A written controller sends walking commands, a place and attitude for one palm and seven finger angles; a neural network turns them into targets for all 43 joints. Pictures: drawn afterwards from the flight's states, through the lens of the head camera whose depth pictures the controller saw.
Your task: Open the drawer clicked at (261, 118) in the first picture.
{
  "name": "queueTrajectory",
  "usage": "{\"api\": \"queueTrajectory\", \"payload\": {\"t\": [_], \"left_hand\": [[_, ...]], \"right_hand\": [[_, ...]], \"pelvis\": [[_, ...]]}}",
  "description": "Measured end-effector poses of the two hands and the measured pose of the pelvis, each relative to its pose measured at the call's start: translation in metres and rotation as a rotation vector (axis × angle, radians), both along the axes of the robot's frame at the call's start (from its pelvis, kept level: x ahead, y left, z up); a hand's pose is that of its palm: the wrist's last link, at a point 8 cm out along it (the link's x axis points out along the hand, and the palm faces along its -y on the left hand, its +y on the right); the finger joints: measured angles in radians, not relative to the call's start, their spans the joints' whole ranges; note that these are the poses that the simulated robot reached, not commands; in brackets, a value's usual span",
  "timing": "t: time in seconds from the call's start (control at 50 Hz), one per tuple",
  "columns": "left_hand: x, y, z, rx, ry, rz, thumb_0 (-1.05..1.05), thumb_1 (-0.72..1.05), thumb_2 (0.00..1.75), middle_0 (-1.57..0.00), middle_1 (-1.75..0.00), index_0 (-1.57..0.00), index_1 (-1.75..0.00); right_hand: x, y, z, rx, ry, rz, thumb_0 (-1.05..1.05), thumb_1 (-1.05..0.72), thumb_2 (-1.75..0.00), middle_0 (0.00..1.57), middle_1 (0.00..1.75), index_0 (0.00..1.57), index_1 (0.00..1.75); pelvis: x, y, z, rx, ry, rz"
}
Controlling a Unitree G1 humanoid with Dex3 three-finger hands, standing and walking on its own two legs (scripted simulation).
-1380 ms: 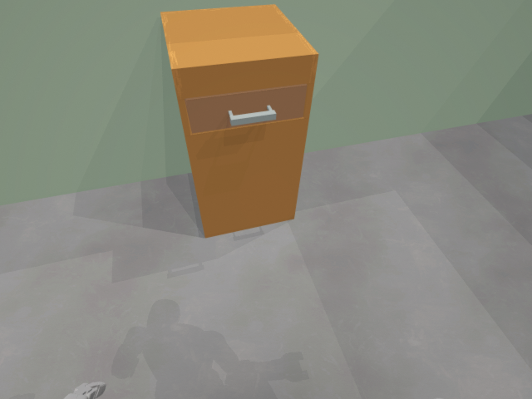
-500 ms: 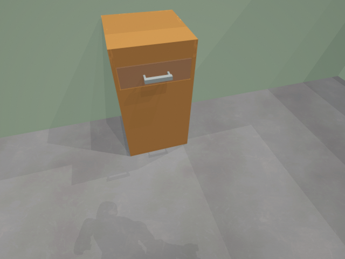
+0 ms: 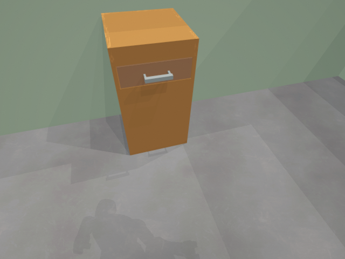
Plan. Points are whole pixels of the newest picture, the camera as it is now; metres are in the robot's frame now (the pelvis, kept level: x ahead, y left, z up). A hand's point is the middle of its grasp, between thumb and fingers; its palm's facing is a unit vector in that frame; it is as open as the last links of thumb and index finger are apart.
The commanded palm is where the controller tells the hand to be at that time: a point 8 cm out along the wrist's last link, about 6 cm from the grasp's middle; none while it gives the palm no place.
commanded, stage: look at it before walking up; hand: left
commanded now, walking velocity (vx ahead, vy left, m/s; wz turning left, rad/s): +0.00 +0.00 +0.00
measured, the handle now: (157, 76) +0.97 +0.13 -0.13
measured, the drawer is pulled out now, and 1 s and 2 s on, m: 0.00 0.00 0.00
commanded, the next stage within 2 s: walk to a spot facing it in 0.26 s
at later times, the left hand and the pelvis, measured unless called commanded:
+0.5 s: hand out of the picture +0.07 +0.24 -0.16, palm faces -0.03 -0.94 -0.33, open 7.4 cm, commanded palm none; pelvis +0.00 +0.00 +0.00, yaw -2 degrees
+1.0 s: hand out of the picture +0.05 +0.15 -0.16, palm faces -0.21 -0.94 -0.26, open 7.4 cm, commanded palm none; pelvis -0.02 -0.04 -0.01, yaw -17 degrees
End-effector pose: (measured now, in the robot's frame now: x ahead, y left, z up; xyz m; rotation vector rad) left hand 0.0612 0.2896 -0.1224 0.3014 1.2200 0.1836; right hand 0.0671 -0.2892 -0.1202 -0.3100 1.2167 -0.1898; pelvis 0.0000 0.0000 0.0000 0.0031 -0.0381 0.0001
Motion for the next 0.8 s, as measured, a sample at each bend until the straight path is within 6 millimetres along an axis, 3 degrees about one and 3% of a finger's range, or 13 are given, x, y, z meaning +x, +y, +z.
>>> {"api": "queueTrajectory", "payload": {"t": [0.26,0.5,0.68,0.8], "left_hand": [[0.004,0.001,0.002,0.008,-0.003,0.002,0.01,0.91,0.9,-0.2,-0.3,-0.2,-0.3],[0.007,-0.003,-0.001,0.007,0.014,-0.003,0.01,0.91,0.9,-0.2,-0.3,-0.2,-0.3],[0.003,-0.036,-0.022,-0.046,0.08,-0.071,0.01,0.91,0.9,-0.2,-0.3,-0.2,-0.3],[0.002,-0.068,-0.027,-0.041,0.073,-0.119,0.01,0.91,0.9,-0.2,-0.3,-0.2,-0.3]], "right_hand": [[0.013,0.001,0.001,0.003,-0.015,0.011,0.01,-0.91,-0.9,0.2,0.3,0.2,0.3],[0.012,0.0,-0.001,0.0,-0.024,-0.016,0.01,-0.91,-0.9,0.2,0.3,0.2,0.3],[-0.028,0.015,-0.025,0.068,-0.022,-0.136,0.01,-0.91,-0.9,0.2,0.3,0.2,0.3],[-0.058,0.004,-0.054,0.124,-0.002,-0.227,0.01,-0.91,-0.9,0.2,0.3,0.2,0.3]], "pelvis": [[0.004,-0.001,0.001,0.0,0.001,0.001],[0.004,-0.002,-0.001,0.001,0.007,-0.033],[-0.007,-0.009,-0.015,0.033,0.007,-0.136],[-0.013,-0.028,-0.03,0.029,0.001,-0.209]]}}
